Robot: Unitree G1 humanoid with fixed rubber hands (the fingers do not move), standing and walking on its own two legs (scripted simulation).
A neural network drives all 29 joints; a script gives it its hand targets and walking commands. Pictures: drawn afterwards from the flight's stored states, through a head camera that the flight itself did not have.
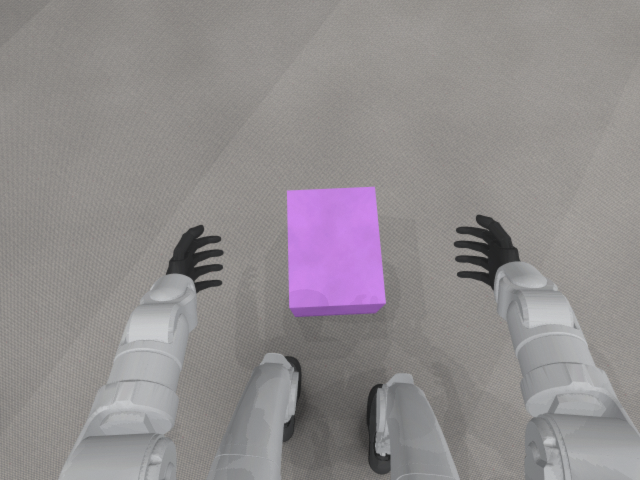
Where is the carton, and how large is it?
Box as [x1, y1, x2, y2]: [287, 187, 385, 316]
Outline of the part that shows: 374,187 287,191 289,307 295,316 371,313 378,310 385,303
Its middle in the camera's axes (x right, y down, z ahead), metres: +0.03 +0.04 +1.03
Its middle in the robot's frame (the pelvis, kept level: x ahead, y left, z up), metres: +0.52 +0.03 -0.59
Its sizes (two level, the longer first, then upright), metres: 0.295 0.223 0.192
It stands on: the floor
